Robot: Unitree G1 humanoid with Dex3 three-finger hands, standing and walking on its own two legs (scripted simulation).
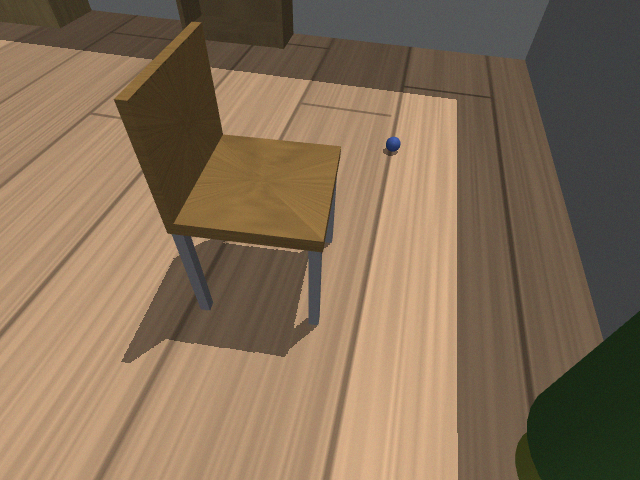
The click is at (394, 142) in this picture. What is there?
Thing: free ball
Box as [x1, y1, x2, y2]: [386, 137, 400, 151]
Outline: 396,137 390,137 386,141 386,146 389,150 393,151 399,147 400,143
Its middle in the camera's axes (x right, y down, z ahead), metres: +0.40 -0.54 +2.12
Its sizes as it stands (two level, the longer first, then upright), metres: 0.080 0.080 0.080
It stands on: the floor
